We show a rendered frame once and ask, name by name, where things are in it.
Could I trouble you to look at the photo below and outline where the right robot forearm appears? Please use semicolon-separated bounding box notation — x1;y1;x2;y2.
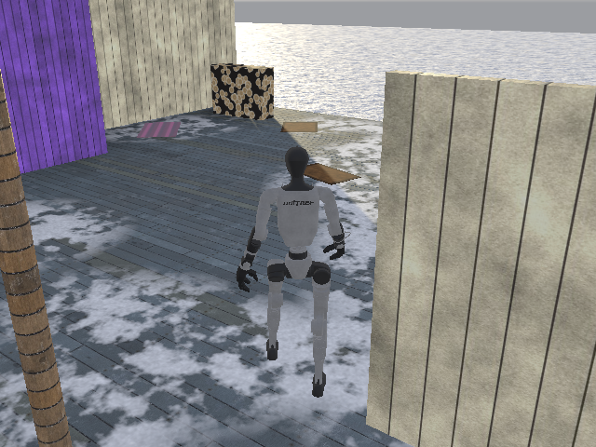
332;222;345;249

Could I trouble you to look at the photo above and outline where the right robot hand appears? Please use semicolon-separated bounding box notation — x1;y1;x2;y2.
323;243;345;260

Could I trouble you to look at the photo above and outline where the left robot forearm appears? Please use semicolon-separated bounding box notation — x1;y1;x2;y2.
239;226;262;271

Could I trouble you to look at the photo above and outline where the robot left upper arm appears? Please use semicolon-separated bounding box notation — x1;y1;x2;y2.
253;188;278;241

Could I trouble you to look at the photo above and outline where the left robot foot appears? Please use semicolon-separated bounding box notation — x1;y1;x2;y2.
266;339;278;360

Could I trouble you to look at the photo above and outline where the left robot hand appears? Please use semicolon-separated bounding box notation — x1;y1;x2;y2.
237;266;258;292

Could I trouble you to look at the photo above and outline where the robot right upper arm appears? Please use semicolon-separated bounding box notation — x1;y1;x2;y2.
316;186;343;236

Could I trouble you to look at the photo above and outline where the right robot thigh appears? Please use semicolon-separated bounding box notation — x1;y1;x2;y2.
311;261;331;336

